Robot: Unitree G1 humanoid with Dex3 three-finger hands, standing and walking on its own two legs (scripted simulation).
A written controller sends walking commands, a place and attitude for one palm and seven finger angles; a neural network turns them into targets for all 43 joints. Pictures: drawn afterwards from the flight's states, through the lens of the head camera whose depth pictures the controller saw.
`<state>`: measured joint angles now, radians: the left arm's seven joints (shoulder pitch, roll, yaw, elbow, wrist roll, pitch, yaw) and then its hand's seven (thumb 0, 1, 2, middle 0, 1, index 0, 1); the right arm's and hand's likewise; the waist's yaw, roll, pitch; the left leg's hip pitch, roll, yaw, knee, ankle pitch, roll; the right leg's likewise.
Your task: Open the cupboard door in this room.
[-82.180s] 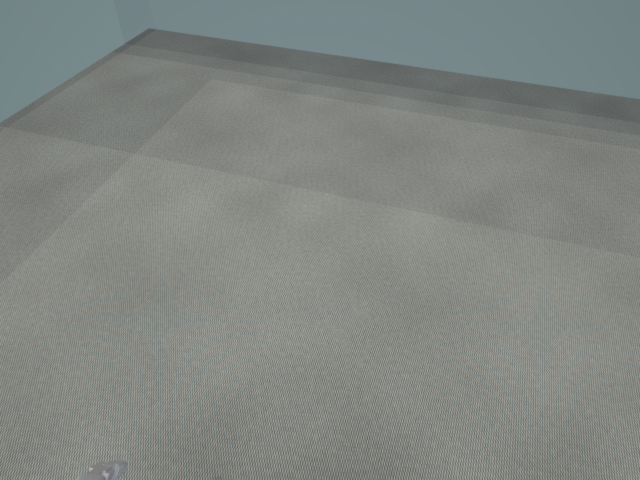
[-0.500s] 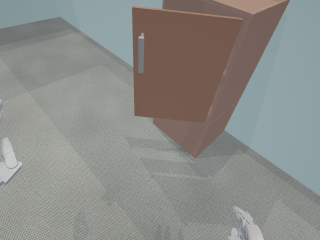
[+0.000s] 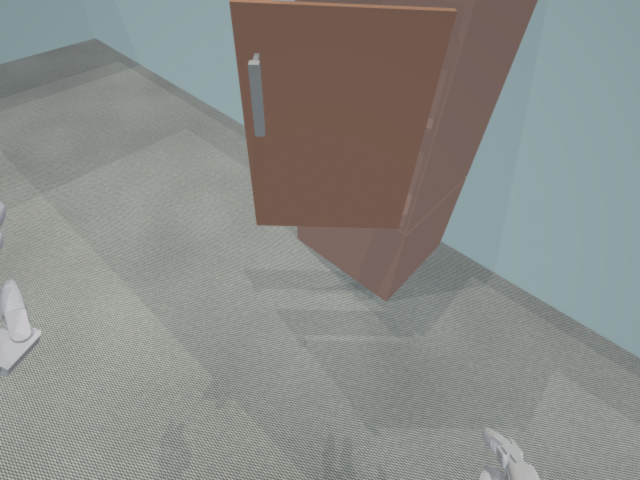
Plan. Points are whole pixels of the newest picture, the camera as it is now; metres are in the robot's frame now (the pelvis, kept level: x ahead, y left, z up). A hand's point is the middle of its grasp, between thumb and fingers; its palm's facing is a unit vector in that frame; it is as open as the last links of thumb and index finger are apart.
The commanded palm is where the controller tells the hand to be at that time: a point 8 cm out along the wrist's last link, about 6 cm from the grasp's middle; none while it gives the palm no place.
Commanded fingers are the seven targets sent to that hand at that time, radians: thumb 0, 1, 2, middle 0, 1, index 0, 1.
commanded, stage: stop stepping back and stand still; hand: left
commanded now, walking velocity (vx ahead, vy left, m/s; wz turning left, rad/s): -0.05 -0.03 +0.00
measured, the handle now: (258, 96) +0.82 +0.16 +0.07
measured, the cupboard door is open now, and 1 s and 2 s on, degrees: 42 42 42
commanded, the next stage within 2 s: let the arm hang, fingers relaxed in 0.02 s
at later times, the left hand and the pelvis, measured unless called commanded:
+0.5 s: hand out of the picture -0.01 +0.18 -0.18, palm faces +0.10 -0.98 -0.18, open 6.9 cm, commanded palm none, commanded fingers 0.00 0.90 0.90 -0.20 -0.30 -0.20 -0.30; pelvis -0.01 +0.00 +0.00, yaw +3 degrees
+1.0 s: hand out of the picture -0.05 +0.15 -0.17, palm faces +0.09 -0.98 -0.15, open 7.3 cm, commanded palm none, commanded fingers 0.00 0.90 0.90 -0.20 -0.30 -0.20 -0.30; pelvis -0.01 +0.01 +0.01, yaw +1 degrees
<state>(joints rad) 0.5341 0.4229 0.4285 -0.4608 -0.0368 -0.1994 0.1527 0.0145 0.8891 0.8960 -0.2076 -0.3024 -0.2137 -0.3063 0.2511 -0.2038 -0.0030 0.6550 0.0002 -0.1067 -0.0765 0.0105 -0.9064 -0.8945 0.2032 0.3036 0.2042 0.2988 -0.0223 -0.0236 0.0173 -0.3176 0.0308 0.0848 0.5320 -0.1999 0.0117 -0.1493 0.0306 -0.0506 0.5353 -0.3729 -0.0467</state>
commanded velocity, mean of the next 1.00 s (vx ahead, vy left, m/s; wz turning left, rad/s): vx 0.00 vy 0.00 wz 0.00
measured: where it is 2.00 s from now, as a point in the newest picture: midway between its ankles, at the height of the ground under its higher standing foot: outside the picture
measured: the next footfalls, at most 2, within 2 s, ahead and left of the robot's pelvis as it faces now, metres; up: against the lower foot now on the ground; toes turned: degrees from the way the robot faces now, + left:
none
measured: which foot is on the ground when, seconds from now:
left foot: down 0.00-1.00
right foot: down 0.00-1.00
